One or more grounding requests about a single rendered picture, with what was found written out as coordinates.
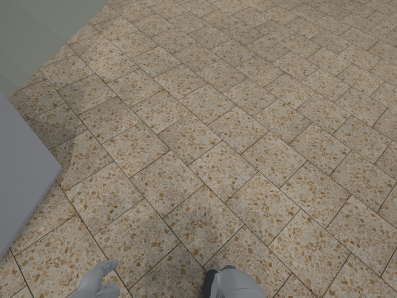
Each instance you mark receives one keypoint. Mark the fridge door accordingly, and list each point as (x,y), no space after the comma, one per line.
(26,169)

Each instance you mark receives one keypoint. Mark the left robot hand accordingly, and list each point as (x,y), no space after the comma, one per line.
(92,280)

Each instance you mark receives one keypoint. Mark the robot right shin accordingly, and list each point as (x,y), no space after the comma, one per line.
(228,266)

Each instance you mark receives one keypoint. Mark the right robot foot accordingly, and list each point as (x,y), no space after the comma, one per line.
(207,284)

